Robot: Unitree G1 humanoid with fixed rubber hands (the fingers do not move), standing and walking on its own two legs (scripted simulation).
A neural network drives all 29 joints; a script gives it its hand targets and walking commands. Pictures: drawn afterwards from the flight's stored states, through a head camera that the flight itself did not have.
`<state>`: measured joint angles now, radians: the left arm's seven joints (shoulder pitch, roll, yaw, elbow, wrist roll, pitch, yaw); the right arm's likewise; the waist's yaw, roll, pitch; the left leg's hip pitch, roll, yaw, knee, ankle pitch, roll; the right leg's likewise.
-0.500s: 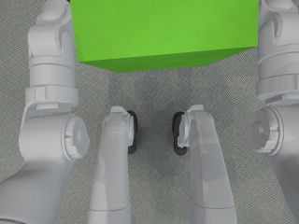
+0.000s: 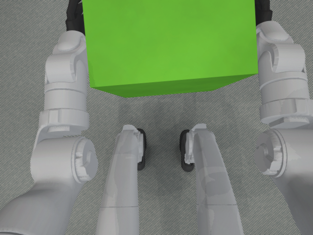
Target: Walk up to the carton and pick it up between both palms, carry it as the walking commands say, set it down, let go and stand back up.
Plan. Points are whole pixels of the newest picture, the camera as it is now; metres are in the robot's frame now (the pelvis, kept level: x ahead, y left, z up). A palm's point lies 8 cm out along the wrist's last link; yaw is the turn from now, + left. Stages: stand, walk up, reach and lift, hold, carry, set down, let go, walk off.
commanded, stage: reach and lift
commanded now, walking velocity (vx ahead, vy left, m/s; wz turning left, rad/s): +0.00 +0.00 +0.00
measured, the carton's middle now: (165, 28) +0.55 -0.01 -0.11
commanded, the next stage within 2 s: none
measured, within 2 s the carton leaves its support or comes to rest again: neither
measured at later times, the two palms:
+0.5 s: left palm (59, 27) +0.49 +0.17 +0.03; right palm (288, 17) +0.49 -0.19 +0.03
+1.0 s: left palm (12, 15) +0.46 +0.17 +0.11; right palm out of the picture +0.46 -0.19 +0.11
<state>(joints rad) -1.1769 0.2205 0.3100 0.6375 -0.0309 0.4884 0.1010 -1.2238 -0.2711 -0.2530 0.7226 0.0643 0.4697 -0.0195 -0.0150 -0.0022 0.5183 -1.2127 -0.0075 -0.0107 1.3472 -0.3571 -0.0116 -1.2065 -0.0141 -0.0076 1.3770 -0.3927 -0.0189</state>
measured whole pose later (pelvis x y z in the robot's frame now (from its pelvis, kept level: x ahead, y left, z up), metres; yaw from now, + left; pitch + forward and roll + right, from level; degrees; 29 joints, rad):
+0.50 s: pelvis +0.02 +0.00 +0.06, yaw +0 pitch +12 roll +1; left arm -0.98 0.14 0.31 0.62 -0.01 0.48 0.10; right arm -1.02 -0.21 -0.28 0.68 0.02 0.48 0.01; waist -0.02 0.01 0.34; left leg -1.01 -0.01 -0.01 1.08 -0.28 -0.01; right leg -1.01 -0.01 -0.01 1.12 -0.32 -0.02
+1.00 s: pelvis +0.14 +0.00 +0.14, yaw +0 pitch +14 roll +1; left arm -0.41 -0.04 0.40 0.58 0.20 0.47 -0.08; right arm -0.42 -0.03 -0.28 0.59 -0.21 0.49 0.14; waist -0.01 0.01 -0.14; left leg -0.61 -0.01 -0.01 0.63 -0.26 -0.01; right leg -0.61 -0.01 -0.01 0.68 -0.31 -0.02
